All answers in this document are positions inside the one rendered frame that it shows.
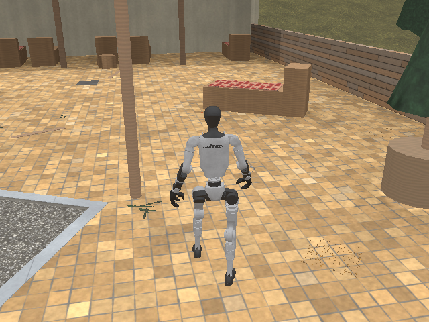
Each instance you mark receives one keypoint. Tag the left robot forearm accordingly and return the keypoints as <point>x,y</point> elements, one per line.
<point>179,180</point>

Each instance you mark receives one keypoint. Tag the robot left upper arm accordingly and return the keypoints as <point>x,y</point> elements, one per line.
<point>189,153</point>

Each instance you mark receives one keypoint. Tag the robot left hand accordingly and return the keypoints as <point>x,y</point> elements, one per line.
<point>173,197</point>

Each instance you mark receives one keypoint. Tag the robot right upper arm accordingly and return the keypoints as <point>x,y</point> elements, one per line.
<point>238,151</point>

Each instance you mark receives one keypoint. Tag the robot right thigh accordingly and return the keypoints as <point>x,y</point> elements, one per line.
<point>231,204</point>

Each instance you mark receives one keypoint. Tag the right robot forearm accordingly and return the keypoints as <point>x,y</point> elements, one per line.
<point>245,172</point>

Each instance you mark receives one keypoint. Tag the robot right hand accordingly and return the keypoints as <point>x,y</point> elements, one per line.
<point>243,180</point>

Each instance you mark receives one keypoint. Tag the robot left foot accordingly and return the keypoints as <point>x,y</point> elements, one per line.
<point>197,252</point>

